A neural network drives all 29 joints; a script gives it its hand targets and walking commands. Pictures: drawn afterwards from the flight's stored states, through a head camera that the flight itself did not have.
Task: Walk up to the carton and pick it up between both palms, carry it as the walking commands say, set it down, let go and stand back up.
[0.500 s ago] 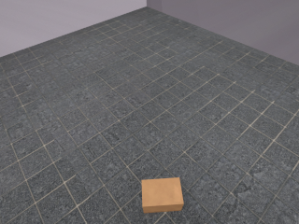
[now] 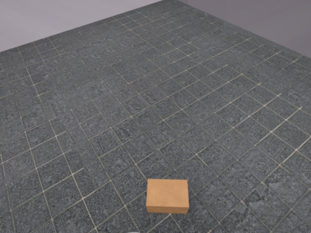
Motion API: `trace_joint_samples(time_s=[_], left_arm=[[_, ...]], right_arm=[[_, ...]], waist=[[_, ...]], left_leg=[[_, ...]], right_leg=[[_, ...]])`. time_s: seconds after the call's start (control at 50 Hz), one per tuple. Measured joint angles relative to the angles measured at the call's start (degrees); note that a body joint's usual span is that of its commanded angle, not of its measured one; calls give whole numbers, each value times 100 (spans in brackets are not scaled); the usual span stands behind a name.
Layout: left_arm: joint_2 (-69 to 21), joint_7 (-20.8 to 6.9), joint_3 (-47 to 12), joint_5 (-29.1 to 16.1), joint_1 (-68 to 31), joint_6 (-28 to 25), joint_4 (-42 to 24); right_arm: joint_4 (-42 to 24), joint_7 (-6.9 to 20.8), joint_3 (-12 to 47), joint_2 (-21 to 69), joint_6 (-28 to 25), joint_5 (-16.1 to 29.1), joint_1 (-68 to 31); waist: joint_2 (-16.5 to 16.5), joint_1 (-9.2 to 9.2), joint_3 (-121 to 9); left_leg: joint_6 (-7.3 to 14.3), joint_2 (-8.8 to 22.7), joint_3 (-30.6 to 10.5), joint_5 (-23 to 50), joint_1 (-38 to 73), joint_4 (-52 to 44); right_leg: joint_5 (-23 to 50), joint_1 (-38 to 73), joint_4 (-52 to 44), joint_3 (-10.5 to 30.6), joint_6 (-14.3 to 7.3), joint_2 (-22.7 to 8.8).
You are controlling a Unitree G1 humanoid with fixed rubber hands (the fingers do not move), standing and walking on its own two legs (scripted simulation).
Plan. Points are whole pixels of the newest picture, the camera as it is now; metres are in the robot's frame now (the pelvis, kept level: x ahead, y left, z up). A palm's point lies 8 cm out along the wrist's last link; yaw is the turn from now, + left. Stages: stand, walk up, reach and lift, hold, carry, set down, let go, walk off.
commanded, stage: walk up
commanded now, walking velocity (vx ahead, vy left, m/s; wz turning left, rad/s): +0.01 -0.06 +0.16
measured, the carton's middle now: (167, 196) +0.41 -0.01 -0.70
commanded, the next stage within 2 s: stand in 0.18 s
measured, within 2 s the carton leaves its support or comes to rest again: neither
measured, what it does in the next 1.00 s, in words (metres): steps on the spot: left foot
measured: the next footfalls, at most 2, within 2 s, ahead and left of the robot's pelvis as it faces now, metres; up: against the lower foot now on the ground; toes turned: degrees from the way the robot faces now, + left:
left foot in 0.08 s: +0.04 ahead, +0.11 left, +0.00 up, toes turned -8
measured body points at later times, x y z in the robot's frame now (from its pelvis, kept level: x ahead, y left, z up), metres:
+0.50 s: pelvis +0.00 -0.01 +0.01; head +0.01 -0.01 +0.46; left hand -0.02 +0.22 -0.15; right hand +0.03 -0.23 -0.15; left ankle +0.00 +0.11 -0.74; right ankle +0.00 -0.10 -0.74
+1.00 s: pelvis -0.01 -0.01 -0.03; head +0.07 -0.01 +0.42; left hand +0.14 +0.21 -0.15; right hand +0.15 -0.22 -0.15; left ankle +0.00 +0.11 -0.74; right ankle +0.00 -0.10 -0.74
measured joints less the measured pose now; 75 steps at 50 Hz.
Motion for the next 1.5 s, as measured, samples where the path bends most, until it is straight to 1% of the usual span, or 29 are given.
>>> trace_joint_samples(time_s=[0.04,0.08,0.12,0.14,0.22,0.3,0.42,0.62,0.64,0.66,0.7,0.72,0.76,0.78,0.82,0.84,0.88,0.94,1.02,1.1,1.16,1.32,1.4,1.5], left_arm=[[-41,0,11,-2,-5,6,39],[-72,-9,20,-43,30,22,94],[-59,-35,17,-91,69,40,135],[-69,-48,10,-104,104,46,134],[-175,-84,-24,-133,226,-26,131],[-232,-77,-53,-162,311,-93,222],[-242,-69,-63,-180,432,-139,341],[-249,-61,-54,-182,474,-154,366],[-223,-64,-85,-294,527,-34,138],[-176,-41,-117,-385,532,217,-371],[-44,-2,-149,-524,58,792,-1242],[43,-9,-149,-590,-332,1138,-1519],[189,-48,-87,-657,-1117,1919,-1843],[241,-64,-67,-666,-1413,2316,-1978],[260,-90,-50,-648,-1718,2980,-2235],[220,-104,-47,-617,-1734,3217,-2360],[66,-147,-28,-503,-1570,3453,-2581],[-223,-220,52,-297,-1115,3445,-2917],[-483,-317,243,-101,-709,3141,-3347],[-487,-360,387,-61,-738,2760,-3562],[-398,-371,452,-79,-952,2602,-3625],[-263,-378,596,-155,-1682,2508,-3496],[-242,-311,667,-233,-2226,2513,-3314],[-232,-189,756,-328,-3125,2537,-2996]], right_arm=[[-1,-15,58,57,-17,24,-52],[-4,-37,113,113,-102,33,-79],[66,-58,154,258,-186,41,-110],[91,-55,182,312,-207,49,-98],[225,-52,246,409,-246,87,-58],[312,-51,229,426,-273,97,-68],[438,-50,236,434,-258,82,-56],[599,-71,263,476,-266,70,89],[388,-56,279,456,-156,164,158],[-34,-47,324,397,53,250,154],[-815,-41,434,190,591,410,-211],[-1096,-51,456,82,931,506,-514],[-1533,-73,450,-94,1733,598,-1156],[-1726,-60,437,-151,2134,617,-1410],[-2033,0,412,-169,2793,640,-1714],[-2162,36,403,-136,3024,646,-1750],[-2410,109,381,-2,3266,534,-1615],[-2777,196,307,251,3295,209,-1201],[-3213,301,115,458,2995,-104,-848],[-3397,341,-46,454,2595,-140,-948],[-3421,348,-94,372,2441,-79,-1178],[-3235,338,-170,232,2329,88,-1935],[-2931,360,-237,154,2314,172,-2550],[-2425,377,-325,7,2312,246,-3533]], waist=[[-8,-15,4],[22,-60,4],[-149,-35,19],[-210,-1,5],[-219,74,-54],[-120,81,-62],[-15,76,-73],[-20,41,-53],[-35,60,-242],[-50,65,-372],[-54,86,-375],[-74,102,-317],[-95,101,-223],[-95,96,-243],[-81,39,-346],[-67,8,-397],[-51,-15,-470],[-48,32,-471],[-33,111,-412],[-29,106,-412],[-46,91,-399],[-95,42,-194],[-79,45,-26],[-61,101,154]], left_leg=[[20,-5,73,228,328,-650],[82,46,135,889,761,-1553],[263,-12,190,975,881,-1700],[315,-39,221,956,946,-1781],[338,-85,249,1113,1196,-2246],[309,-82,212,1262,1297,-2481],[278,-61,186,1327,1314,-2569],[242,-38,168,1355,1310,-2595],[290,-35,173,1183,1011,-2383],[340,-33,163,1005,642,-2059],[345,-33,106,907,18,-1399],[327,-37,97,843,-205,-1104],[294,-35,79,658,-511,-711],[312,-35,66,693,-651,-621],[307,-38,39,641,-867,-546],[305,-45,24,635,-919,-574],[283,-70,4,681,-936,-709],[318,-96,22,703,-951,-824],[324,-105,42,568,-1328,-521],[307,-122,-8,387,-1941,20],[302,-128,-42,298,-2321,371],[301,-158,-127,293,-2824,848],[305,-171,-148,323,-3023,1032],[319,-195,-135,376,-3327,1228]], right_leg=[[-54,16,65,-81,5,28],[-152,16,203,-182,24,98],[-200,55,235,-126,82,53],[-143,100,155,-72,110,49],[71,321,-275,-35,61,65],[218,453,-552,-67,46,100],[283,481,-660,-73,14,137],[297,467,-669,-52,-21,168],[108,142,-428,43,-8,198],[-76,-243,-88,140,-37,223],[-187,-868,574,198,-90,218],[-199,-1097,866,216,-111,201],[-391,-1415,1279,245,-112,192],[-377,-1553,1363,258,-116,203],[-388,-1758,1416,272,-118,216],[-398,-1806,1382,275,-114,221],[-372,-1831,1262,303,-104,229],[-346,-1886,1185,389,-88,242],[-473,-2296,1517,478,-69,244],[-647,-2911,2059,531,-49,245],[-735,-3282,2399,539,-51,247],[-748,-3748,2847,512,-57,235],[-718,-3936,3021,511,-55,230],[-670,-4255,3238,552,-46,221]])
